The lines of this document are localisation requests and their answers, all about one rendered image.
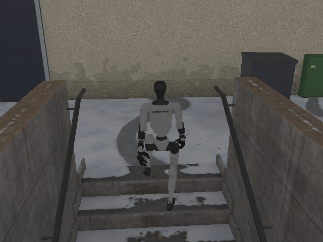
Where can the humanoid robot head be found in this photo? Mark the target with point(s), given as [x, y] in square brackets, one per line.
[160, 89]

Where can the robot right upper arm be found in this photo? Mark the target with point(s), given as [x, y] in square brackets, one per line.
[178, 114]

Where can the robot right foot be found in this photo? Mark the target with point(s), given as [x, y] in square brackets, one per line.
[170, 206]

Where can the robot left forearm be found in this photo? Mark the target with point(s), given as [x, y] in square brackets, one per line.
[141, 140]

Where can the robot left upper arm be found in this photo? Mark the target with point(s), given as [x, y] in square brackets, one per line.
[143, 116]

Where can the left robot hand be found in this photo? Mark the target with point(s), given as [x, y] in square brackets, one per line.
[141, 159]

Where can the right robot hand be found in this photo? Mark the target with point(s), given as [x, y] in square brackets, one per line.
[181, 142]

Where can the robot right forearm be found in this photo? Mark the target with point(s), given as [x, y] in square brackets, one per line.
[182, 133]

